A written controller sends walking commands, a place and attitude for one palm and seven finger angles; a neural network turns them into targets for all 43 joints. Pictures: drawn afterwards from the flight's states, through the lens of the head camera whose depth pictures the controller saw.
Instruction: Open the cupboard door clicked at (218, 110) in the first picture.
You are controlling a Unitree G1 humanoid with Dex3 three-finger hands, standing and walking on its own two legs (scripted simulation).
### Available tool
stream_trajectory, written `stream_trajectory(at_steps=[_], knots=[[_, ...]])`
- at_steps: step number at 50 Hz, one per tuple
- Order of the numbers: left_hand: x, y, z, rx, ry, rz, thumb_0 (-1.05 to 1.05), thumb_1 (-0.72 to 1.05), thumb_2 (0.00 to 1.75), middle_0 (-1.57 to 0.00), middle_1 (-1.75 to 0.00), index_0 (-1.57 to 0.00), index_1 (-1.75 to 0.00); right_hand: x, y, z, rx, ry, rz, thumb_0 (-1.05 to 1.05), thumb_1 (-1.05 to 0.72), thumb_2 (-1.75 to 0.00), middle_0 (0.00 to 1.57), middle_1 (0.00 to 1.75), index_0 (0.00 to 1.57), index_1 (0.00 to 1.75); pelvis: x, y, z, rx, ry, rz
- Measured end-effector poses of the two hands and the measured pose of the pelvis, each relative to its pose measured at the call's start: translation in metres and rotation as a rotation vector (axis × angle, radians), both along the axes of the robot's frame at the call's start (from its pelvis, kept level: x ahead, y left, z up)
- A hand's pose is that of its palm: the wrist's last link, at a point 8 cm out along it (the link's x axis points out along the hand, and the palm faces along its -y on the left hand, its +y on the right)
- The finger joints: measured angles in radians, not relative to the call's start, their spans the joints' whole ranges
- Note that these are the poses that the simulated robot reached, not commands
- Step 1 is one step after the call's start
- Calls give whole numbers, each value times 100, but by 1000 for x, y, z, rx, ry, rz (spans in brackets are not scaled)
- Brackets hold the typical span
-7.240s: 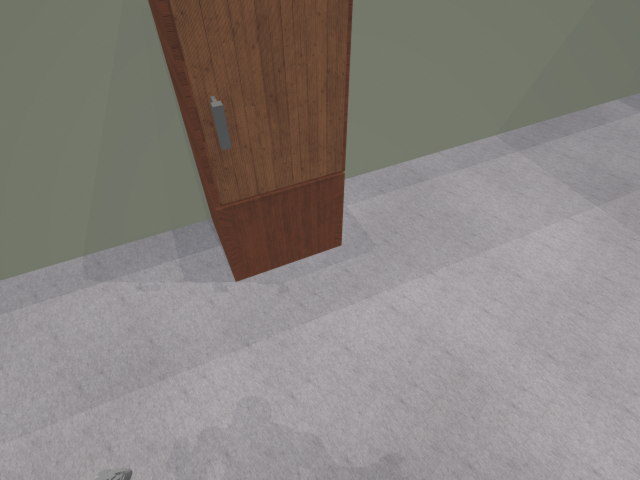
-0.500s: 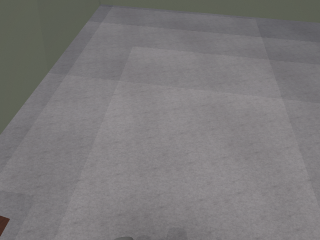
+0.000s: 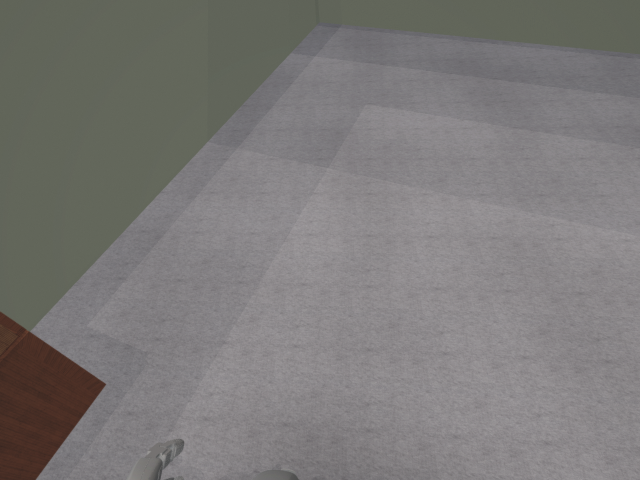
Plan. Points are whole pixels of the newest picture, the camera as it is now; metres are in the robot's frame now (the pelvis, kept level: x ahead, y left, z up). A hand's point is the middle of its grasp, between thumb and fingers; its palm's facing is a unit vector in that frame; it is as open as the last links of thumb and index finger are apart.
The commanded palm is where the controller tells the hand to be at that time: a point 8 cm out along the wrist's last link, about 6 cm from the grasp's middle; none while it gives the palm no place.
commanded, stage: turn to face it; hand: left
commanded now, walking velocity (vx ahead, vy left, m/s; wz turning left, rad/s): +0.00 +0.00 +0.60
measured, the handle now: out of the picture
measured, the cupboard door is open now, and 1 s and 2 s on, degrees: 0 0 0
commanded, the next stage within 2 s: take the last steps up to it in 1.78 s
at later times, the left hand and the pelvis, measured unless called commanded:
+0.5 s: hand out of the picture -0.04 +0.25 -0.17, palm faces +0.35 -0.90 -0.27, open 7.4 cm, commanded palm none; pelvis -0.01 +0.03 +0.00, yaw +18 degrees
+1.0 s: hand out of the picture +0.00 +0.20 -0.12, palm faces +0.55 -0.78 -0.31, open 7.4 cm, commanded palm none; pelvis +0.01 -0.02 +0.01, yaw +36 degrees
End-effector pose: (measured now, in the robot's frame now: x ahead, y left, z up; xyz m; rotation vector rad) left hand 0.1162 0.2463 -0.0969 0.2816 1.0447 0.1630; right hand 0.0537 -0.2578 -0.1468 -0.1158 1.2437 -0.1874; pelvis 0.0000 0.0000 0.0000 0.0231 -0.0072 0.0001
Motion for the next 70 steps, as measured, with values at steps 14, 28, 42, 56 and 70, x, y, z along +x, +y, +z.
stream_trajectory(at_steps=[14, 28, 42, 56, 70], knots=[[-103, -2, -12, -53, 148, 234, 0, 90, 90, -21, -30, -20, -30, 62, 3, 19, -27, 15, 220, 0, -91, -89, 20, 30, 19, 30, 0, -5, 10, 17, -5, 181], [-175, 55, -34, -86, 212, 468, 1, 91, 90, -20, -30, -20, -29, 128, 82, 42, -85, -130, 460, 0, -91, -89, 20, 30, 20, 30, -6, 30, 5, -34, -3, 345], [-121, 32, -4, -9, -13, 515, 1, 91, 90, -20, -30, -20, -29, 125, 58, 7, -10, -14, 523, 0, -91, -89, 21, 30, 20, 30, 9, -5, 0, -8, 7, 511], [-197, -39, 1, -46, 76, 734, 0, 90, 90, -21, -30, -20, -30, 165, 56, 12, -20, 51, 707, 0, -91, -89, 20, 30, 20, 30, 14, -27, 13, 32, -11, 711], [-337, -62, -46, -166, 248, 1026, 1, 91, 90, -20, -30, -20, -29, 201, 181, 37, -43, -174, 1006, 0, -91, -89, 20, 30, 20, 30, -20, -1, -4, -20, -17, 880]])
